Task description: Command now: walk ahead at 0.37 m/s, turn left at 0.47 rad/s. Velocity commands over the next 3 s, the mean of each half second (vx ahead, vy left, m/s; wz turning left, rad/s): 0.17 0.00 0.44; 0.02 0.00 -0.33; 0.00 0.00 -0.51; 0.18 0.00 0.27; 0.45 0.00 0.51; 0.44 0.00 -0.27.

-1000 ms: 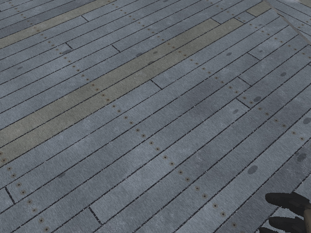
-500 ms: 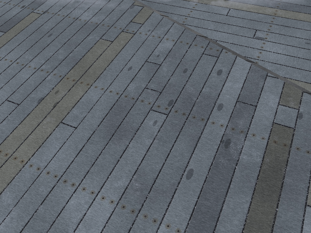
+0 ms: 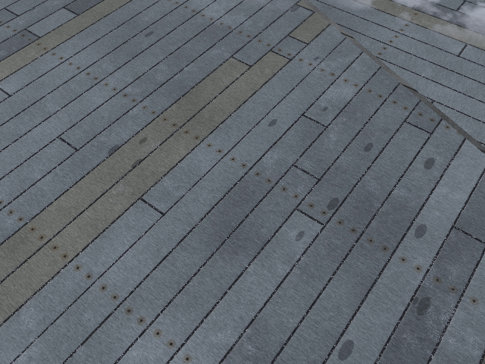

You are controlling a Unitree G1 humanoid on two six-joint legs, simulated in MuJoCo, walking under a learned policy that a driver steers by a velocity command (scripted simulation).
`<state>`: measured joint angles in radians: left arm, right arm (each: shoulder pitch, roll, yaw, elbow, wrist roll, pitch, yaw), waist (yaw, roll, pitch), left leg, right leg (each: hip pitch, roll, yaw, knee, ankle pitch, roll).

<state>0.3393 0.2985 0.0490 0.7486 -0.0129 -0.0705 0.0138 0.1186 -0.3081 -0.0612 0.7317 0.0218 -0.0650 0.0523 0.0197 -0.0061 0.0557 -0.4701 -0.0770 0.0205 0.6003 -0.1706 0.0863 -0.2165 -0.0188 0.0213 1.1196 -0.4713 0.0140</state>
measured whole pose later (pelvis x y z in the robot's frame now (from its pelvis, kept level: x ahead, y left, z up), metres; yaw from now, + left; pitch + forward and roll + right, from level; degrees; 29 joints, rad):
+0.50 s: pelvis +0.20 -0.03 +0.01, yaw +15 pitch +1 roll +0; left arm 0.15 0.24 0.03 0.66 0.02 -0.05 0.00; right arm 0.17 -0.31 -0.06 0.75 0.00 0.05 -0.03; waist 0.00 0.03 0.03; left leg -0.36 -0.08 -0.13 0.97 -0.55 -0.07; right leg -0.40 0.04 0.05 0.50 -0.13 -0.02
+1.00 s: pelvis +0.23 -0.02 +0.02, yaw +0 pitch +1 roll +0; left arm 0.17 0.31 0.07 0.63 -0.03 0.05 -0.02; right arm 0.17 -0.29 -0.07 0.78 0.02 0.03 -0.04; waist -0.03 0.01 0.06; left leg -0.17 0.07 0.08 0.49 -0.33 -0.03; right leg -0.39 -0.01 -0.03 0.70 -0.34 0.05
